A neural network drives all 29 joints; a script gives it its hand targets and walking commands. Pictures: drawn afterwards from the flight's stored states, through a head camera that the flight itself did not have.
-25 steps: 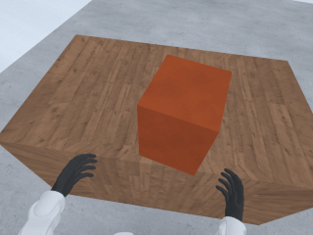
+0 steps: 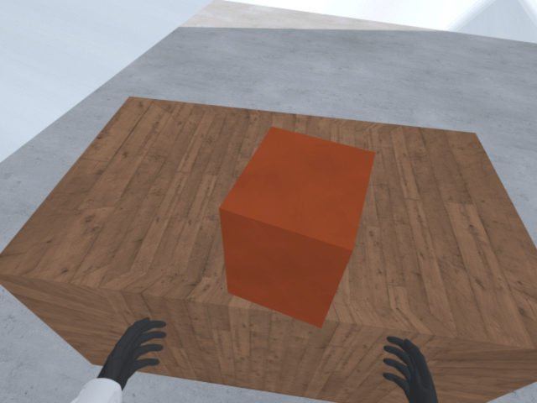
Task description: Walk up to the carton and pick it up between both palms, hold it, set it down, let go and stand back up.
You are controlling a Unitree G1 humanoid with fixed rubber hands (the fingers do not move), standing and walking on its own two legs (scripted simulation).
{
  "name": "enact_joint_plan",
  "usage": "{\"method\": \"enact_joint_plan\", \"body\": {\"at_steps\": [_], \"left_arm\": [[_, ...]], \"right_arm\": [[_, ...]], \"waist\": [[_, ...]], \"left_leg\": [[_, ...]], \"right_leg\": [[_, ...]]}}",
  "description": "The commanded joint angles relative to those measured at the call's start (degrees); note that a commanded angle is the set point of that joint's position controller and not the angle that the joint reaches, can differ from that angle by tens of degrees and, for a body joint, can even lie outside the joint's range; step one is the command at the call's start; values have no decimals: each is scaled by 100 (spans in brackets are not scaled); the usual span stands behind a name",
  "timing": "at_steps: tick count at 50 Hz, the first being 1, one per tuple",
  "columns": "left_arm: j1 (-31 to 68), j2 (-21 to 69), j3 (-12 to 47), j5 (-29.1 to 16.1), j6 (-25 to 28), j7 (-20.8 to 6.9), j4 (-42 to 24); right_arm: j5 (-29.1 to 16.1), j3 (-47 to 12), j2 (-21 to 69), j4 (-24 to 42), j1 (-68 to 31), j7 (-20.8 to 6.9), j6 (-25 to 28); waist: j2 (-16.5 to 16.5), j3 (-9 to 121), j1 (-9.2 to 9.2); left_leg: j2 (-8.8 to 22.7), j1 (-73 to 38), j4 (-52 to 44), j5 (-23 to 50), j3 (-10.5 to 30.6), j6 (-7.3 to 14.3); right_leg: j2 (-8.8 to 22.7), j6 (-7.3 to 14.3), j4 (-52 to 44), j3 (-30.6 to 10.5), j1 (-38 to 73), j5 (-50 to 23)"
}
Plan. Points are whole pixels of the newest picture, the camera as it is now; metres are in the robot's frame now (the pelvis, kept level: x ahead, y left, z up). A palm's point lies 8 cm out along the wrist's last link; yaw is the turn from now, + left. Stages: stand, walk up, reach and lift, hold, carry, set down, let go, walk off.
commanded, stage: set down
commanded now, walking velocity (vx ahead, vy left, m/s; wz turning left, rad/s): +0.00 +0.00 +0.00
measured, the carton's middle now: (296, 227) +0.42 -0.02 -0.02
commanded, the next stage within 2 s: let go in 0.74 s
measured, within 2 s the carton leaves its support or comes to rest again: neither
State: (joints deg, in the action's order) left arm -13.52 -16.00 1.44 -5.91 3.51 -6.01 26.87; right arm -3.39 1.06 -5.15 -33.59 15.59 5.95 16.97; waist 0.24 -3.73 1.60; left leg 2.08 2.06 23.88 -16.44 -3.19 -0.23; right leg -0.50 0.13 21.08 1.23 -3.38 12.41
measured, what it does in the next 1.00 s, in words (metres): stands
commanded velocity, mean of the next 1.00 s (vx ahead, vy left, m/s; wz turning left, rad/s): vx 0.00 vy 0.00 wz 0.00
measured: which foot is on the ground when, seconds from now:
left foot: down 0.00-1.00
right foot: down 0.00-1.00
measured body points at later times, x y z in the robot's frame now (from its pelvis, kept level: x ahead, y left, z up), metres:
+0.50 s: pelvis +0.00 -0.01 +0.00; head -0.01 +0.00 +0.45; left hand +0.17 +0.24 -0.07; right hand +0.17 -0.21 -0.07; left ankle -0.03 +0.11 -0.74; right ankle +0.00 -0.12 -0.74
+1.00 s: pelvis -0.01 -0.02 +0.00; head -0.01 -0.01 +0.45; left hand +0.16 +0.22 -0.08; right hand +0.16 -0.24 -0.08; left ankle -0.03 +0.11 -0.74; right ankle +0.00 -0.12 -0.74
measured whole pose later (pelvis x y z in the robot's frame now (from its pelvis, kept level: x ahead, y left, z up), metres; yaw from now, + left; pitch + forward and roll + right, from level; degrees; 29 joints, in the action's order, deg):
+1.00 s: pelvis -0.01 -0.02 +0.00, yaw +0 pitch -5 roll +0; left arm -10.0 -12.2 -0.2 -0.2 -7.6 0.4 29.0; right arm 1.1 2.2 -10.6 -42.0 8.8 -1.3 11.2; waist 0.3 -4.8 0.3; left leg 2.5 2.9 21.5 -13.9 -2.7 -1.2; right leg -0.9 1.1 20.6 1.7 -5.0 11.1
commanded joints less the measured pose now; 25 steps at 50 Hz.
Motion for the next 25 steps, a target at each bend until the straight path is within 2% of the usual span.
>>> {"method": "enact_joint_plan", "body": {"at_steps": [1, 8, 11, 12, 13, 15, 18, 25], "left_arm": [[604, -718, -302, 19, 126, 65, -559], [532, -638, -338, 173, -168, 84, -368], [517, -593, -346, 245, -285, 120, -326], [744, -967, -422, -130, -108, -67, -531], [711, -864, -470, -1, -91, -93, -398], [629, -782, -433, 95, -169, -80, -329], [593, -628, -398, 168, -312, -12, -325], [508, -390, -372, 357, -552, 231, -377]], "right_arm": [[82, 32, -247, 634, -375, -43, 98], [128, 29, -420, 325, -362, -104, -27], [155, 51, -545, 235, -414, -173, -65], [-30, -171, 41, 1022, -337, 68, 3], [-47, -315, -59, 682, -247, 119, -52], [-36, -206, -183, 510, -379, 77, -102], [79, -27, -365, 432, -477, -2, -195], [224, 139, -607, 163, -610, -258, -318]], "waist": [[-167, 263, -14], [-260, 316, -39], [-191, 315, -33], [457, 360, -119], [57, 302, -22], [-114, 244, -3], [-175, 202, 0], [-246, 235, -26]], "left_leg": [[-106, 147, -324, 1568, -20, -166], [-153, -26, -346, 1688, -41, -215], [-171, -115, -342, 1780, -55, -223], [-252, 45, -278, 1230, -204, -66], [-277, 7, -403, 1069, -143, -83], [-196, 33, -440, 1222, -163, -136], [-128, -12, -442, 1465, -173, -149], [-116, 15, -480, 1918, -143, -218]], "right_leg": [[101, 206, -391, -213, -193, -599], [62, 170, -472, -159, -259, -646], [30, 151, -512, -124, -326, -661], [352, -51, -560, -303, 57, -1315], [383, -87, -501, -342, 105, -1585], [225, 57, -465, -232, 136, -1160], [64, 156, -500, -122, -4, -708], [-100, 208, -480, 4, 21, -653]]}}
